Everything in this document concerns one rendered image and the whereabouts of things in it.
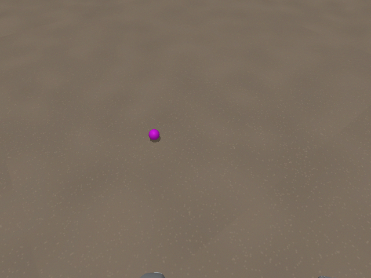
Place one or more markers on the ball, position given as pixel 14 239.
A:
pixel 153 134

